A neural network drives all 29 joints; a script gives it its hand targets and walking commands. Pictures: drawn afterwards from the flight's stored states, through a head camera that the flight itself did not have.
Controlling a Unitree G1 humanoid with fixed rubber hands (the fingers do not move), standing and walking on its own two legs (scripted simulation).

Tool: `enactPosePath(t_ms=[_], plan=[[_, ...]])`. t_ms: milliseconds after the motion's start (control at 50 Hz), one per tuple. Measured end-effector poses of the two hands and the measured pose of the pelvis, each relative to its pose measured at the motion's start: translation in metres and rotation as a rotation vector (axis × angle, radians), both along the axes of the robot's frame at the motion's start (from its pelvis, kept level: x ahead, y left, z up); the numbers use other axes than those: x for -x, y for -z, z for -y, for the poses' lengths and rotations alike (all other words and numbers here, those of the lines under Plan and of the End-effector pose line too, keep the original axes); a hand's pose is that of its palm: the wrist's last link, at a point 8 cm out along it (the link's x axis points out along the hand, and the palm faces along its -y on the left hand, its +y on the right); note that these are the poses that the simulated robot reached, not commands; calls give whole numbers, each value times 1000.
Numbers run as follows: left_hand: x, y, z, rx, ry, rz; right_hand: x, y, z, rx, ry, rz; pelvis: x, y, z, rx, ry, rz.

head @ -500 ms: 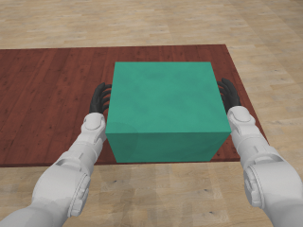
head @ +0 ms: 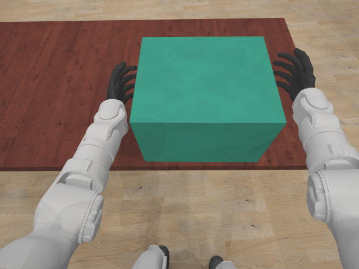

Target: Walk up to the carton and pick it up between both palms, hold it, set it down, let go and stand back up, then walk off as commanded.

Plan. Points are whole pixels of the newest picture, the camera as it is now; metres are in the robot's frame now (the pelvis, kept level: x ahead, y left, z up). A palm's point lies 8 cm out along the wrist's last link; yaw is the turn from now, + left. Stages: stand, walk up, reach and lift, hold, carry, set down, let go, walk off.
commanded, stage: set down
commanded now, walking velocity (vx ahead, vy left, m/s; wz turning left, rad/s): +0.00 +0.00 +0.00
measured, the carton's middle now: (201, 101) +0.49 +0.02 +0.03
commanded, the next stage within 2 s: none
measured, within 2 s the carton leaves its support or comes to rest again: neither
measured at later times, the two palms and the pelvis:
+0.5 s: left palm (89, 91) +0.41 +0.23 +0.13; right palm (324, 79) +0.47 -0.20 +0.15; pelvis -0.01 -0.04 +0.01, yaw +4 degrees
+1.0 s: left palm (102, 141) +0.34 +0.21 +0.05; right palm (321, 136) +0.40 -0.23 +0.07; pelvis -0.02 -0.05 +0.00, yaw +6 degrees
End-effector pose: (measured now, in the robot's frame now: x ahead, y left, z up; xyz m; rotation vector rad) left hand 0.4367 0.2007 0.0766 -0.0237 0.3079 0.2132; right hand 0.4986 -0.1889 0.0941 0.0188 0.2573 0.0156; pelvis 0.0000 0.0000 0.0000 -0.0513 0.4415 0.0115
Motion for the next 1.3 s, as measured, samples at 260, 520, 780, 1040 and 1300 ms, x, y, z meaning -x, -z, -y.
enactPosePath(t_ms=[260, 520, 780, 1040, 1300], plan=[[9, -39, -10, 12, -39, 36, 11, -43, 3, 18, -40, 16, 6, 1, 16, -22, -22, 53], [33, -54, -32, 13, -65, 39, 32, -55, 12, 59, -55, -7, 10, -6, 38, -38, -69, 169], [65, 6, -9, 16, -25, 9, 74, 0, 6, 67, -89, -10, 23, 0, 53, -38, -97, 197], [99, 24, -10, -3, -21, -13, 106, 23, 42, 70, -43, -19, 21, -3, 52, -50, -99, 243], [89, -9, -13, -9, -26, 44, 108, 0, 29, 66, -97, 14, -2, -16, 49, -58, -73, 303]])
